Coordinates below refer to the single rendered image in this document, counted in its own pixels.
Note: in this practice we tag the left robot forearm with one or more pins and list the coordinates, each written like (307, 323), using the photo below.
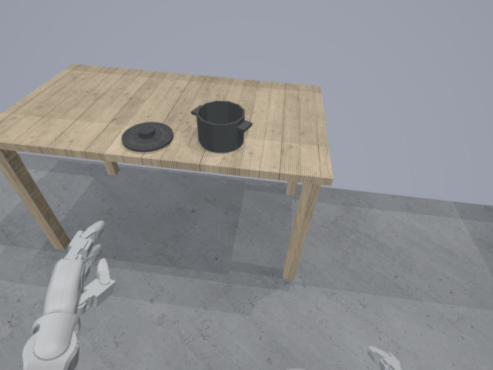
(54, 344)

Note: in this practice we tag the right robot hand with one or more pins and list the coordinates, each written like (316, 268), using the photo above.
(386, 361)

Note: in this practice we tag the pot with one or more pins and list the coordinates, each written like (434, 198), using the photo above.
(221, 126)

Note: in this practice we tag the left robot hand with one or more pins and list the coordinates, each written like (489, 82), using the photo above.
(70, 273)

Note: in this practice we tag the table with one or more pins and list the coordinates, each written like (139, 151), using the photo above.
(84, 110)

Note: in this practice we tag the lid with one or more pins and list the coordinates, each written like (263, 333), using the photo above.
(133, 141)

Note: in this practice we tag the knob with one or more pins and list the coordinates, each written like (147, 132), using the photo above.
(146, 131)

